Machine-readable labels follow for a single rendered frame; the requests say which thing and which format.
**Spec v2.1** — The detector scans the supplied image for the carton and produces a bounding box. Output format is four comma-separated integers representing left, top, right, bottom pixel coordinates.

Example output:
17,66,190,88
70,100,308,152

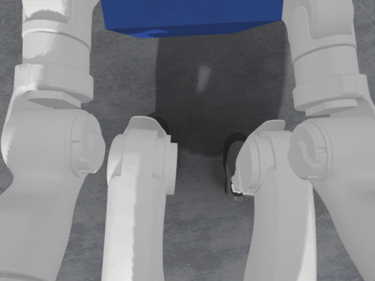
101,0,284,39

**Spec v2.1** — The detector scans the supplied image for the left robot foot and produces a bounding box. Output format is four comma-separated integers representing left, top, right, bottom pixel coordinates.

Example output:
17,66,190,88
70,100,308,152
152,117,169,135

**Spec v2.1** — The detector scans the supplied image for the robot left thigh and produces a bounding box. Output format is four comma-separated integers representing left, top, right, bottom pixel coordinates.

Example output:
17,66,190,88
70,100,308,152
101,128,178,281

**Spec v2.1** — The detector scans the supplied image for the left robot forearm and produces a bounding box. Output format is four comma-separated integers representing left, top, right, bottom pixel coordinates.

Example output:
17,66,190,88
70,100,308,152
1,0,99,163

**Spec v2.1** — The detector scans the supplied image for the robot left upper arm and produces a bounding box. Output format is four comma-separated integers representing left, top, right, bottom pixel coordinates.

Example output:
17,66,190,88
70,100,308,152
0,108,105,281

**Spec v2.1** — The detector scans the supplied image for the robot right upper arm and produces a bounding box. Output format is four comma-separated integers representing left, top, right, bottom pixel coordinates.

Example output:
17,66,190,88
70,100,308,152
287,115,375,281

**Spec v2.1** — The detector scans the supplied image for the right robot forearm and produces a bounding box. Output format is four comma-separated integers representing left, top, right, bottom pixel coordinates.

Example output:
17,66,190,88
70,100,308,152
282,0,375,120

